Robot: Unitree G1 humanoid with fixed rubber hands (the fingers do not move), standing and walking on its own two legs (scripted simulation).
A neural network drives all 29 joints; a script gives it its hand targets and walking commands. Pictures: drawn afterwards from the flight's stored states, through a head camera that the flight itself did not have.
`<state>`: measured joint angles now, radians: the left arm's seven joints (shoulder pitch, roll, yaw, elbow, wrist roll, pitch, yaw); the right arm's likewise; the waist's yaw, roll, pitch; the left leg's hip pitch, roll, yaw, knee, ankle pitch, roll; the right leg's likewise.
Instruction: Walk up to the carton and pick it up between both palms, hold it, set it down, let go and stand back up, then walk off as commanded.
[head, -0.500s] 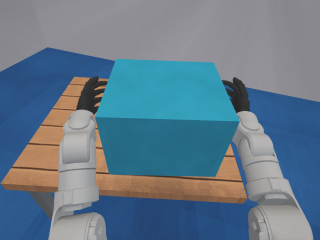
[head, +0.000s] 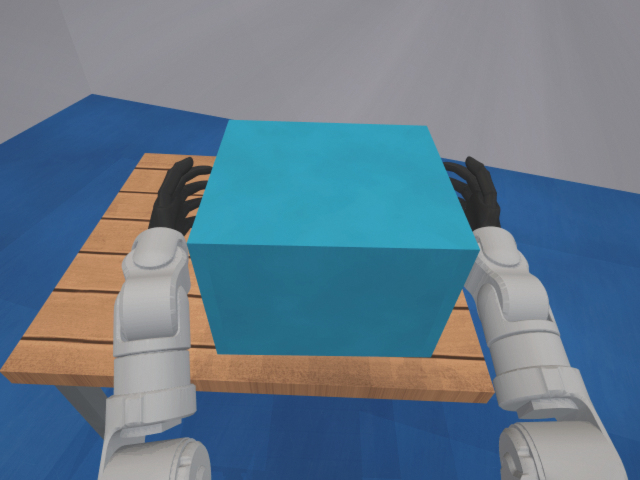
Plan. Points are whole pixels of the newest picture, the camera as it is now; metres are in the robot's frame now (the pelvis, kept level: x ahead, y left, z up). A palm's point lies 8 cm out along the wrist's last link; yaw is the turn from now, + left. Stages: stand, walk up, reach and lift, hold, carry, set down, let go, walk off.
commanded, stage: hold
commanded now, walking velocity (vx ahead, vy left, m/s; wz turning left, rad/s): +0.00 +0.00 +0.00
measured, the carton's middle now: (326, 234) +0.39 +0.00 +0.14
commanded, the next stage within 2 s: set down in 1.92 s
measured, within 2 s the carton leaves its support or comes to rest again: neither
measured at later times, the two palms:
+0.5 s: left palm (170, 224) +0.35 +0.18 +0.18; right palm (477, 219) +0.36 -0.18 +0.18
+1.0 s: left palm (165, 224) +0.35 +0.18 +0.18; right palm (474, 221) +0.36 -0.18 +0.18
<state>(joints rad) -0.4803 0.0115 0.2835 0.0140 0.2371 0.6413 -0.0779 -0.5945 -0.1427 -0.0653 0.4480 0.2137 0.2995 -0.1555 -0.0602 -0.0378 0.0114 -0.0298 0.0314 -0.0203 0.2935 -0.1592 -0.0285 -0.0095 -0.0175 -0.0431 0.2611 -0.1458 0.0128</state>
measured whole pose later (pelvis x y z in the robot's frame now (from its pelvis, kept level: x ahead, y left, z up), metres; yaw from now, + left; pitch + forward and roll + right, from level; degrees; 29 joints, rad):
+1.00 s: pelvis +0.00 +0.00 +0.00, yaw +0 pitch -6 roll +0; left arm -0.51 0.02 0.29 0.05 0.24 0.64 -0.08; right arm -0.62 -0.14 -0.08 0.49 0.20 0.29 -0.15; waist -0.05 -0.05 0.00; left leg -0.04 0.03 -0.02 0.30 -0.16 -0.02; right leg -0.02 -0.02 -0.04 0.27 -0.14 0.02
